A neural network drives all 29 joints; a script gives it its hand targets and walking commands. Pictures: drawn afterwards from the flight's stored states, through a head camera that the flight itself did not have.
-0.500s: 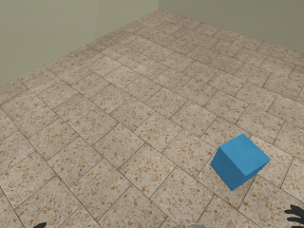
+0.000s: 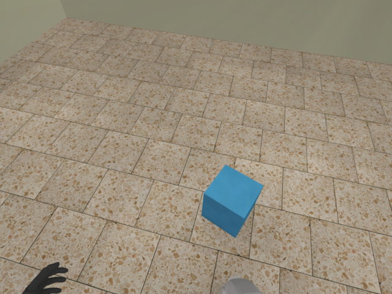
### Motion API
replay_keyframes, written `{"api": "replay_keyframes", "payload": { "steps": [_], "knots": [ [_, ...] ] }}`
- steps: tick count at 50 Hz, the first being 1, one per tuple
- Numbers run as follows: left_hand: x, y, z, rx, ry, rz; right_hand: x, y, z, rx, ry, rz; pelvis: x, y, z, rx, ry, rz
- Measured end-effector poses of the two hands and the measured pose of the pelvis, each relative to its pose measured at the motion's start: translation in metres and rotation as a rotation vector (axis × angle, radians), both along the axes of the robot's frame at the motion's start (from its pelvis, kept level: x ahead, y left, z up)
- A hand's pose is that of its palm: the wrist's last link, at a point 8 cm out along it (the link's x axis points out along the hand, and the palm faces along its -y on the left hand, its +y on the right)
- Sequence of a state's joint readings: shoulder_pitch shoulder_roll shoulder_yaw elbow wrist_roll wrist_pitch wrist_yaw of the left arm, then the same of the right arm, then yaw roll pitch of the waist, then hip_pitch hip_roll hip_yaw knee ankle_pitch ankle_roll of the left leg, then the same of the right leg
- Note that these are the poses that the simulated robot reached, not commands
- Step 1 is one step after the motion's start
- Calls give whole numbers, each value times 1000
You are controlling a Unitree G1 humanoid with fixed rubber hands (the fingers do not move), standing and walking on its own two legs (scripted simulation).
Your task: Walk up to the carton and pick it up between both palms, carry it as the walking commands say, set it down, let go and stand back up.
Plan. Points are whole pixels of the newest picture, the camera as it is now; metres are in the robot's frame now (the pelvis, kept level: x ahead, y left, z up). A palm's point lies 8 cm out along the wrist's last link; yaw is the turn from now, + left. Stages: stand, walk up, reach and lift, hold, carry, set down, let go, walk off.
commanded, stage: walk up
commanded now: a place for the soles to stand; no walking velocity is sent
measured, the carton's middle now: (230, 201) +0.61 -0.22 -0.64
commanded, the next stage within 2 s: none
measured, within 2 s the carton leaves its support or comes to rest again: neither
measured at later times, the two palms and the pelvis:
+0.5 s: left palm (80, 246) +0.27 +0.27 -0.12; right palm (374, 283) +0.14 -0.37 -0.09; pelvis +0.09 -0.02 -0.03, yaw -13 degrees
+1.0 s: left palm (94, 220) +0.32 +0.24 -0.08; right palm out of the picture +0.10 -0.36 -0.10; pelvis +0.09 -0.02 -0.01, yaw -18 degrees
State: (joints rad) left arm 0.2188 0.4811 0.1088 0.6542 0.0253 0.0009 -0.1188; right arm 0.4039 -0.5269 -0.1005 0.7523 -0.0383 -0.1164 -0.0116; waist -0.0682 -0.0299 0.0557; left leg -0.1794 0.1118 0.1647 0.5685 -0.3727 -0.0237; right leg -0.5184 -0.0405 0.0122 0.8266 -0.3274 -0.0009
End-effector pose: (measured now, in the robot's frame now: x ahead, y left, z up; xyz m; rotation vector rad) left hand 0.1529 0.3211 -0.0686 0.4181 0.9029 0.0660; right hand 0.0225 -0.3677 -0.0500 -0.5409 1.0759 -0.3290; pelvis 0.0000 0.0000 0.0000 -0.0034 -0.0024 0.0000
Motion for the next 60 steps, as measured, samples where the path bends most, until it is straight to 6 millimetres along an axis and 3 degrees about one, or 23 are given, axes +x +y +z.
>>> {"api": "replay_keyframes", "payload": {
  "steps": [4, 7, 15, 19, 25, 29, 34, 42, 53, 56, 60],
  "knots": [
    [74, -31, 6, 12, -76, -85, -7, -23, -9, -4, 52, -59, 26, -17, -9, -10, 4, -41],
    [101, -45, 3, 42, -114, -99, 6, -28, -23, 23, 50, -88, 41, -32, -18, -6, -12, -70],
    [93, -55, -12, 60, -16, -63, 75, -8, -40, 101, -27, -66, 78, -36, -17, 4, -15, -151],
    [96, -50, -30, 59, 27, -67, 99, -2, -44, 88, -74, -72, 91, -28, -27, 6, -23, -184],
    [119, -52, -47, 69, 47, -93, 120, 0, -40, 74, -163, -91, 95, -24, -34, -2, -26, -227],
    [127, -58, -43, 82, 45, -125, 119, -13, -38, 61, -184, -112, 93, -29, -34, -17, -13, -251],
    [123, -59, -38, 124, 46, -150, 108, -21, -48, 88, -172, -174, 92, -34, -35, -12, -8, -279],
    [144, -72, -26, 99, 25, -171, 89, -4, -57, 153, -139, -223, 94, -28, -23, 6, -24, -297],
    [169, -87, -14, 41, 17, -191, 77, 10, -45, 177, -103, -268, 93, -20, -4, 5, -27, -314],
    [163, -75, -10, 76, 15, -205, 81, 2, -35, 165, -127, -266, 96, -16, -2, 2, -19, -334],
    [142, -23, 1, 194, 74, -183, 93, -6, -21, 130, -173, -274, 107, -1, -1, -8, -12, -373]
  ]
}}
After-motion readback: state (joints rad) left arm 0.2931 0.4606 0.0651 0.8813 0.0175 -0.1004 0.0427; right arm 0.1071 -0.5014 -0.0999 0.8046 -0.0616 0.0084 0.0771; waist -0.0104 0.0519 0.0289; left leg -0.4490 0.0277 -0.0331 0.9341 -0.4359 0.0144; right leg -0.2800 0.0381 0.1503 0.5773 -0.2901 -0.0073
